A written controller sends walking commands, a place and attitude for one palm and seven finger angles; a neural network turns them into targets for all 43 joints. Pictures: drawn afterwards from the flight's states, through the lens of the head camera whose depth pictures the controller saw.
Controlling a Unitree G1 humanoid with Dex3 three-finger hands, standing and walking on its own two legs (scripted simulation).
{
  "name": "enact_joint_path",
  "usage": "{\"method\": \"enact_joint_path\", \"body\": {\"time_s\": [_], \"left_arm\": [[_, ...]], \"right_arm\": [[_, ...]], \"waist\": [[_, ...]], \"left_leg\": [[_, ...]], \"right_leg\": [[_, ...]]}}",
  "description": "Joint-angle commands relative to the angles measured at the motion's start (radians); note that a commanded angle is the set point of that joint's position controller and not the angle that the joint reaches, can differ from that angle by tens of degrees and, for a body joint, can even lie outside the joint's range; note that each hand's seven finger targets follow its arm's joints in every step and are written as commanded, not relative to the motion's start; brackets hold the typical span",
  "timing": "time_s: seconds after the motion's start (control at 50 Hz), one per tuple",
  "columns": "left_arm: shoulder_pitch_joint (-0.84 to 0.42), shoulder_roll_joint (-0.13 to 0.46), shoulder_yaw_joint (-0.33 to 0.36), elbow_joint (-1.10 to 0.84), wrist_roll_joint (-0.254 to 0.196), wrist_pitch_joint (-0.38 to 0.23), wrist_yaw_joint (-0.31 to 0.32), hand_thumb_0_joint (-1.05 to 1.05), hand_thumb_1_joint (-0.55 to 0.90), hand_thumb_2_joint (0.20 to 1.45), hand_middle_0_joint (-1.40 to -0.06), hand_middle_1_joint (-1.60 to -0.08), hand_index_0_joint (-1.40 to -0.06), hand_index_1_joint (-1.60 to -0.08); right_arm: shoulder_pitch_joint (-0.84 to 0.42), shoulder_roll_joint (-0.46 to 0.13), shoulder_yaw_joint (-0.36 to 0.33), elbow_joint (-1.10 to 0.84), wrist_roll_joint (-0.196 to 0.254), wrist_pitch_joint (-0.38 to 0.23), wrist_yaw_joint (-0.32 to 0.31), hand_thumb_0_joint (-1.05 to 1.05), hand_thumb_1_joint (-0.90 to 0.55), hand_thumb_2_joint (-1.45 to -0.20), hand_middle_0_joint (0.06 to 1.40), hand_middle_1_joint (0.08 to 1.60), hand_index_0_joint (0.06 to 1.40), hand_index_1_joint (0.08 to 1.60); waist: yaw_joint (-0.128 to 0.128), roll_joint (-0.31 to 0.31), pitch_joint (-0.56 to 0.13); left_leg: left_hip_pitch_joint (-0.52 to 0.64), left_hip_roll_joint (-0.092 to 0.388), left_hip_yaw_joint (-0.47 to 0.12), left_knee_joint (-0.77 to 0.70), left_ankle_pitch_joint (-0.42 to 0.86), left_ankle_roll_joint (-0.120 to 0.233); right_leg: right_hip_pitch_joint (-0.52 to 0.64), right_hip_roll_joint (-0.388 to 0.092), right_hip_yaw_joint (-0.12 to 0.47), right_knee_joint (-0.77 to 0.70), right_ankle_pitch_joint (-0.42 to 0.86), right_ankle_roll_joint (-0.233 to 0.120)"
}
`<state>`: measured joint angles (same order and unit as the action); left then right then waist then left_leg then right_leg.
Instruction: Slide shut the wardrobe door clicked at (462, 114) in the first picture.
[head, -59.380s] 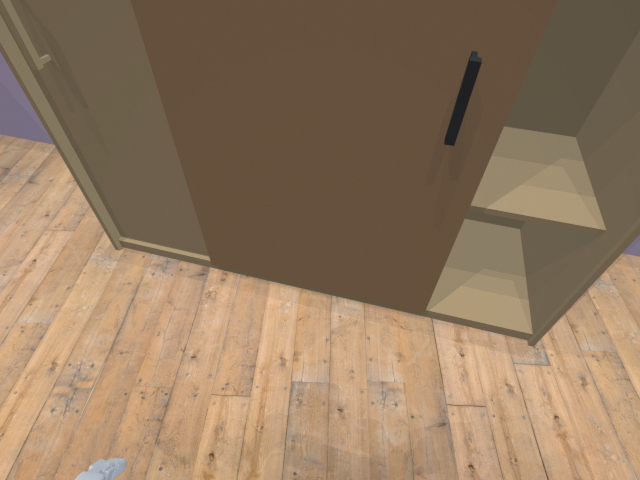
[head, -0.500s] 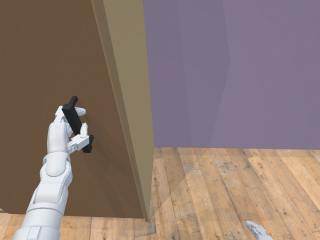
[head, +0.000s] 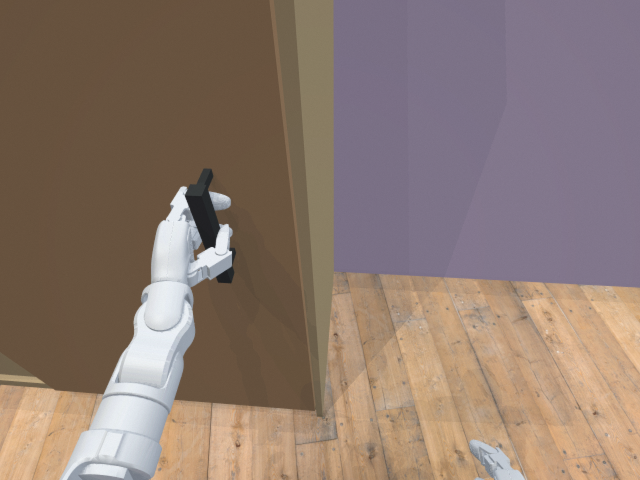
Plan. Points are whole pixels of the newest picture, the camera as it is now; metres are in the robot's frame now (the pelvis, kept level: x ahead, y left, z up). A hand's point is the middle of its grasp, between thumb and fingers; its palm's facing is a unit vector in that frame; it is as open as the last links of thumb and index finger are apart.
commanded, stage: stop walking and hold the door there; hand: left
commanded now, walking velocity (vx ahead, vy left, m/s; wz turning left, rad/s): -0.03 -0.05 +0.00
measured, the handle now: (216, 229) +0.41 +0.19 +0.09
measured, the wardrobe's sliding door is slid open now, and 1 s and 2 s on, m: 0.00 0.00 0.00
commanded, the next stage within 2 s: loosen the grip on the handle in 0.86 s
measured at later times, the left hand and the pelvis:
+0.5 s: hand (226, 252) +0.36 +0.16 +0.10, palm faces +0.24 -0.95 -0.21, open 6.2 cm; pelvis +0.02 -0.03 +0.00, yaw +1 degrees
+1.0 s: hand (225, 249) +0.36 +0.16 +0.10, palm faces +0.24 -0.94 -0.26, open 6.3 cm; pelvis +0.02 -0.05 +0.00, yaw +0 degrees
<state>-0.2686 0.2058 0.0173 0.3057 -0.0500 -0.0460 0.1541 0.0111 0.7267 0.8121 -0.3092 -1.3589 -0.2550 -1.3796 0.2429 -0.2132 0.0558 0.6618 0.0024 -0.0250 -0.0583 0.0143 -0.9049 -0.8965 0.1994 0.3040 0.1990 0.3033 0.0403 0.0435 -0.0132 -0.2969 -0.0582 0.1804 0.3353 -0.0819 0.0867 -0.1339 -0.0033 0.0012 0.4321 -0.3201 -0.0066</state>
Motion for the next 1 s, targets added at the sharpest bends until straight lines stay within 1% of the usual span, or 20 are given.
{"method": "enact_joint_path", "body": {"time_s": [0.0,0.04,0.12,0.18,0.2,0.3,0.32,0.34,0.38,0.4,0.42,0.5,0.6,0.68,0.8,0.9,0.92,0.94,0.96,0.98], "left_arm": [[-0.347,0.027,-0.100,-0.250,0.015,-0.089,-0.047,0.000,0.900,0.900,-0.450,-1.400,-0.450,-1.400],[-0.313,0.062,-0.059,-0.238,0.020,-0.092,-0.041,0.000,0.900,0.900,-0.450,-1.400,-0.450,-1.400],[-0.296,0.048,-0.075,-0.231,0.026,-0.096,-0.044,0.000,0.900,0.900,-0.450,-1.400,-0.450,-1.400],[-0.301,0.030,-0.095,-0.237,0.028,-0.105,-0.050,0.000,0.900,0.900,-0.450,-1.400,-0.450,-1.400],[-0.292,0.032,-0.098,-0.228,0.027,-0.102,-0.050,0.000,0.900,0.900,-0.450,-1.400,-0.450,-1.400],[-0.282,0.049,-0.087,-0.236,0.022,-0.111,-0.048,0.000,0.900,0.900,-0.450,-1.400,-0.450,-1.400],[-0.275,0.093,-0.040,-0.241,0.025,-0.113,-0.044,0.000,0.900,0.900,-0.450,-1.400,-0.450,-1.400],[-0.258,0.085,-0.044,-0.228,0.023,-0.113,-0.045,0.000,0.900,0.900,-0.450,-1.400,-0.450,-1.400],[-0.259,0.067,-0.060,-0.240,0.021,-0.115,-0.050,0.000,0.900,0.900,-0.450,-1.400,-0.450,-1.400],[-0.255,0.080,-0.053,-0.244,0.021,-0.115,-0.048,0.000,0.900,0.900,-0.450,-1.400,-0.450,-1.400],[-0.245,0.106,-0.024,-0.249,0.023,-0.116,-0.046,0.000,0.900,0.900,-0.450,-1.400,-0.450,-1.400],[-0.215,0.121,-0.010,-0.252,0.020,-0.115,-0.048,0.000,0.900,0.900,-0.450,-1.400,-0.450,-1.400],[-0.196,0.119,-0.013,-0.287,0.017,-0.112,-0.050,0.000,0.900,0.900,-0.450,-1.400,-0.450,-1.400],[-0.170,0.155,0.037,-0.283,0.015,-0.108,-0.047,0.000,0.900,0.900,-0.450,-1.400,-0.450,-1.400],[-0.166,0.154,0.032,-0.316,0.016,-0.106,-0.046,0.000,0.900,0.900,-0.450,-1.400,-0.450,-1.400],[-0.155,0.155,0.034,-0.322,0.016,-0.102,-0.042,0.000,0.900,0.900,-0.450,-1.400,-0.450,-1.400],[-0.151,0.175,0.060,-0.320,0.016,-0.101,-0.039,0.000,0.900,0.900,-0.450,-1.400,-0.450,-1.400],[-0.825,0.867,0.663,-0.300,0.101,-0.115,-0.021,0.000,0.900,0.900,-0.450,-1.400,-0.450,-1.400],[-0.567,0.243,0.177,0.201,0.102,0.026,-0.120,0.000,0.779,0.842,-0.450,-1.400,-0.450,-1.400],[-0.368,0.227,0.282,-0.080,0.023,0.028,-0.165,0.000,0.658,0.783,-0.450,-1.400,-0.450,-1.400]], "right_arm": [[-0.097,-0.159,-0.059,-0.136,-0.005,-0.062,-0.022,0.000,-0.900,-0.900,0.200,0.300,0.200,0.300],[-0.095,-0.149,-0.057,-0.128,-0.009,-0.059,-0.022,0.000,-0.900,-0.900,0.200,0.300,0.200,0.300],[-0.106,-0.148,-0.056,-0.132,-0.008,-0.048,-0.022,0.000,-0.900,-0.900,0.200,0.300,0.200,0.300],[-0.087,-0.147,-0.061,-0.140,0.000,-0.046,-0.021,0.000,-0.900,-0.900,0.200,0.300,0.200,0.300],[-0.088,-0.150,-0.061,-0.140,0.002,-0.048,-0.020,0.000,-0.900,-0.900,0.200,0.300,0.200,0.300],[-0.090,-0.151,-0.061,-0.144,0.000,-0.047,-0.022,0.000,-0.900,-0.900,0.200,0.300,0.200,0.300],[-0.091,-0.154,-0.065,-0.142,0.001,-0.047,-0.024,0.000,-0.900,-0.900,0.200,0.300,0.200,0.300],[-0.086,-0.149,-0.062,-0.143,0.002,-0.043,-0.024,0.000,-0.900,-0.900,0.200,0.300,0.200,0.300],[-0.090,-0.144,-0.059,-0.151,0.002,-0.041,-0.025,0.000,-0.900,-0.900,0.200,0.300,0.200,0.300],[-0.089,-0.151,-0.061,-0.149,0.002,-0.040,-0.024,0.000,-0.900,-0.900,0.200,0.300,0.200,0.300],[-0.089,-0.150,-0.064,-0.151,0.003,-0.041,-0.025,0.000,-0.900,-0.900,0.200,0.300,0.200,0.300],[-0.083,-0.153,-0.062,-0.153,0.004,-0.034,-0.025,0.000,-0.900,-0.900,0.200,0.300,0.200,0.300],[-0.086,-0.145,-0.058,-0.165,0.007,-0.031,-0.025,0.000,-0.900,-0.900,0.200,0.300,0.200,0.300],[-0.094,-0.139,-0.058,-0.167,0.007,-0.025,-0.029,0.000,-0.900,-0.900,0.200,0.300,0.200,0.300],[-0.091,-0.144,-0.060,-0.171,0.010,-0.019,-0.028,0.000,-0.900,-0.900,0.200,0.300,0.200,0.300],[-0.094,-0.142,-0.059,-0.175,0.010,-0.016,-0.029,0.000,-0.900,-0.900,0.200,0.300,0.200,0.300],[-0.100,-0.144,-0.063,-0.176,0.010,-0.018,-0.030,0.000,-0.900,-0.900,0.200,0.300,0.200,0.300],[-0.095,-0.197,-0.147,-0.182,0.015,-0.023,-0.002,0.000,-0.900,-0.900,0.200,0.300,0.200,0.300],[-0.115,-0.174,-0.114,-0.086,-0.022,-0.081,0.014,0.000,-0.900,-0.900,0.200,0.300,0.200,0.300],[-0.024,-0.191,-0.148,-0.138,0.051,-0.112,0.020,0.000,-0.900,-0.900,0.200,0.300,0.200,0.300]], "waist": [[-0.050,0.059,-0.301],[-0.042,-0.001,-0.290],[-0.044,-0.002,-0.242],[-0.057,-0.041,-0.270],[-0.056,-0.030,-0.270],[-0.056,0.027,-0.264],[-0.056,0.004,-0.258],[-0.057,-0.023,-0.250],[-0.062,-0.024,-0.244],[-0.060,-0.006,-0.251],[-0.059,-0.029,-0.247],[-0.059,-0.010,-0.260],[-0.058,-0.019,-0.270],[-0.054,-0.058,-0.253],[-0.056,-0.029,-0.274],[-0.056,-0.050,-0.262],[-0.054,-0.046,-0.257],[-0.028,-0.213,0.185],[-0.127,-0.162,-0.202],[-0.050,0.001,-0.460]], "left_leg": [[0.428,0.269,-0.334,-0.136,-0.017,-0.148],[0.410,0.278,-0.306,-0.140,-0.019,-0.145],[0.326,0.225,-0.228,-0.122,-0.089,-0.170],[0.389,0.206,-0.201,-0.049,0.057,-0.127],[0.381,0.209,-0.215,-0.038,0.103,-0.122],[0.391,0.219,-0.239,-0.045,0.074,-0.114],[0.397,0.217,-0.222,-0.036,0.073,-0.106],[0.383,0.214,-0.222,-0.029,0.071,-0.098],[0.387,0.204,-0.203,-0.004,0.100,-0.085],[0.374,0.202,-0.209,0.004,0.127,-0.084],[0.390,0.200,-0.195,0.022,0.158,-0.076],[0.382,0.192,-0.187,0.060,0.253,-0.063],[0.388,0.187,-0.175,0.084,0.294,-0.049],[0.391,0.175,-0.142,0.106,0.276,-0.039],[0.397,0.173,-0.145,0.110,0.311,-0.030],[0.383,0.175,-0.153,0.106,0.288,-0.029],[0.395,0.177,-0.140,0.108,0.276,-0.030],[0.215,0.200,-0.169,0.148,0.191,0.015],[0.291,0.093,-0.165,0.073,0.576,-0.032],[0.529,0.114,-0.220,0.159,0.782,-0.056]], "right_leg": [[-0.217,-0.003,0.019,0.074,-0.020,-0.026],[-0.205,-0.011,0.025,0.061,-0.023,-0.028],[-0.151,-0.026,0.028,-0.071,0.031,-0.040],[-0.166,-0.031,0.026,-0.102,0.102,-0.035],[-0.157,-0.036,0.025,-0.095,0.110,-0.031],[-0.184,-0.033,0.024,-0.078,0.086,-0.028],[-0.194,-0.033,0.030,-0.096,0.099,-0.027],[-0.187,-0.037,0.030,-0.106,0.108,-0.025],[-0.191,-0.043,0.038,-0.127,0.133,-0.025],[-0.170,-0.050,0.037,-0.123,0.142,-0.026],[-0.182,-0.049,0.046,-0.133,0.175,-0.022],[-0.152,-0.057,0.038,-0.121,0.252,-0.013],[-0.137,-0.057,0.034,-0.106,0.321,0.004],[-0.150,-0.061,0.047,-0.123,0.414,0.029],[-0.128,-0.055,0.032,-0.082,0.440,0.042],[-0.132,-0.053,0.033,-0.089,0.415,0.044],[-0.152,-0.050,0.044,-0.102,0.414,0.045],[-0.438,-0.055,0.145,-0.117,0.546,0.113],[-0.195,0.037,-0.051,0.138,0.827,-0.007],[-0.262,0.064,-0.076,0.190,0.518,-0.010]]}}
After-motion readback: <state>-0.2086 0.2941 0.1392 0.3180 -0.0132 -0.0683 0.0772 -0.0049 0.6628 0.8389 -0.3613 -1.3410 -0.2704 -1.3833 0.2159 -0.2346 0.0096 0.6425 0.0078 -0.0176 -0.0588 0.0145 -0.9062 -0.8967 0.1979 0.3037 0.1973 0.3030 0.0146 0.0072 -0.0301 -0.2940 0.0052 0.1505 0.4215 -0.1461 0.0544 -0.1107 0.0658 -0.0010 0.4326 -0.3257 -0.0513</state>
